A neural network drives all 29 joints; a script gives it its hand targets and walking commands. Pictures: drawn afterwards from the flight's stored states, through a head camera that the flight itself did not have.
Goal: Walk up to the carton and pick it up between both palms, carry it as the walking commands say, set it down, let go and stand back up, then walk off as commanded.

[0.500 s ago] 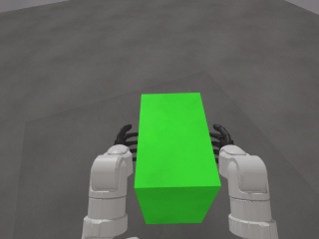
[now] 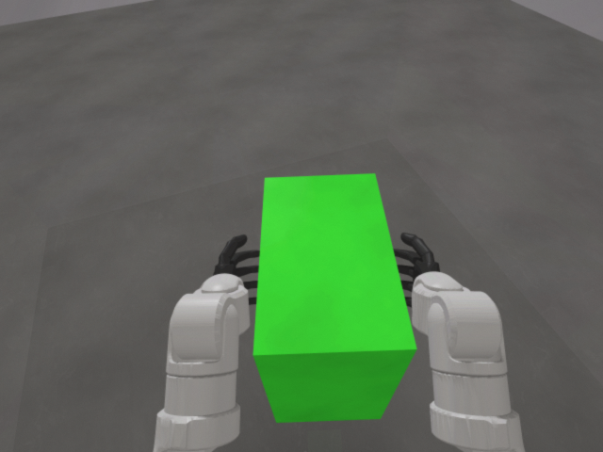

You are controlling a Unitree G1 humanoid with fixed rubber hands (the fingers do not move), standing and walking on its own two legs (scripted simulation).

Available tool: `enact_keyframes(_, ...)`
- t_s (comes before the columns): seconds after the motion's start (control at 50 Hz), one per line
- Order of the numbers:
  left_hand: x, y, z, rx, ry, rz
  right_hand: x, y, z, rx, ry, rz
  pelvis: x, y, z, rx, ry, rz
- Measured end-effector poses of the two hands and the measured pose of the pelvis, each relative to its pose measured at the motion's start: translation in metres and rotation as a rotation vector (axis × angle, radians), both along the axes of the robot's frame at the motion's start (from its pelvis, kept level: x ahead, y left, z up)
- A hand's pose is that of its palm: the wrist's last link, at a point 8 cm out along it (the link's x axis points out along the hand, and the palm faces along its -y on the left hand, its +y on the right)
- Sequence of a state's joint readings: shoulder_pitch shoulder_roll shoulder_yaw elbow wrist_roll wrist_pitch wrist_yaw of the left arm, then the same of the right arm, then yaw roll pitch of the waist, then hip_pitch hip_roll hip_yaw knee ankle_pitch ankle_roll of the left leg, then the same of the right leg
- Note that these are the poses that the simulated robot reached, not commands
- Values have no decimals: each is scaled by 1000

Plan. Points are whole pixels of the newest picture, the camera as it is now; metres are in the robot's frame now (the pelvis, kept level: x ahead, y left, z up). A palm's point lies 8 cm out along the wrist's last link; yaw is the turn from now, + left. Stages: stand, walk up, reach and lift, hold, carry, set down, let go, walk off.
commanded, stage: carry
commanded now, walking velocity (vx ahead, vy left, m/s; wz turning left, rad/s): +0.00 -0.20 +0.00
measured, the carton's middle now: (324, 301) +0.31 +0.00 +0.01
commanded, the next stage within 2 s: none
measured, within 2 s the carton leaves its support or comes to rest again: neither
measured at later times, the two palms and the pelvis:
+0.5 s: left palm (326, 328) +0.23 +0.00 +0.10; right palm (551, 325) +0.23 -0.25 +0.09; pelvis -0.06 -0.12 +0.00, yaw +0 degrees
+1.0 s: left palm (318, 350) +0.21 +0.01 +0.10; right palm (557, 345) +0.20 -0.24 +0.10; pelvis -0.08 -0.11 +0.00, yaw -2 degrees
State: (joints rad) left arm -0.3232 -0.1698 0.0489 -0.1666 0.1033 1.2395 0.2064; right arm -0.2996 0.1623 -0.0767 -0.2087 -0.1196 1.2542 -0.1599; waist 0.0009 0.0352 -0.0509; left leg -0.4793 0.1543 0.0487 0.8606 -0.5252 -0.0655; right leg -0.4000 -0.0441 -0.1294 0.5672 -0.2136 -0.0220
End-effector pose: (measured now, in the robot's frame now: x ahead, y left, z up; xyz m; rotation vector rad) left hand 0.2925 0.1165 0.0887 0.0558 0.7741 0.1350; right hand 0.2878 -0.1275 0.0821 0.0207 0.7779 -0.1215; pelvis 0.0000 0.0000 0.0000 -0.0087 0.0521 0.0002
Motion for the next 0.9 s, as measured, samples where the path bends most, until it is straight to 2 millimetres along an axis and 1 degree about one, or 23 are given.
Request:
enact_keyframes(0.06,-6,-22,-2,0,16,-33,-14,-22,-2,-1,16,-32,-10,-13,2,14,4,5)
enact_keyframes(0.12,-12,-36,0,-14,-1,-44,-24,-36,2,-8,-1,-49,-19,-25,0,10,8,4)
enact_keyframes(0.18,-20,-43,-1,-41,-29,-36,-30,-43,8,-32,-28,-44,-27,-36,-3,2,6,3)
enact_keyframes(0.24,-34,-49,-2,-43,-14,-12,-35,-49,12,-49,-12,-7,-34,-50,2,-3,4,-2)
enact_keyframes(0.3,-45,-57,3,-36,-6,17,-38,-57,15,-42,-5,24,-38,-66,6,-12,-2,-6)
enact_keyframes(0.34,-49,-65,8,-33,-23,38,-38,-65,18,-35,-21,40,-42,-79,5,-12,-7,-7)
enact_keyframes(0.4,-53,-84,10,-26,-44,53,-41,-84,17,-23,-43,47,-47,-99,0,-6,-15,-12)
enact_keyframes(0.46,-58,-106,10,-14,-21,30,-51,-106,13,-16,-20,28,-53,-114,2,5,-19,-5)
enact_keyframes(0.54,-62,-130,12,-4,-9,-14,-66,-130,12,-6,-7,-14,-61,-126,4,19,-20,-6)
enact_keyframes(0.62,-65,-146,15,-2,-18,-41,-77,-145,14,-2,-16,-42,-68,-133,4,27,-27,-14)
enact_keyframes(0.68,-69,-150,18,0,-24,-50,-83,-149,16,0,-22,-51,-72,-135,5,28,-30,-19)
enact_keyframes(0.74,-72,-148,19,0,-26,-48,-86,-148,18,-6,-24,-49,-76,-134,5,27,-30,-24)
enact_keyframes(0.82,-77,-140,19,-9,-28,-36,-87,-139,20,-15,-26,-37,-79,-130,5,24,-30,-29)
enact_keyframes(0.9,-81,-127,16,-20,-25,-22,-87,-127,21,-29,-23,-20,-80,-122,4,19,-30,-31)
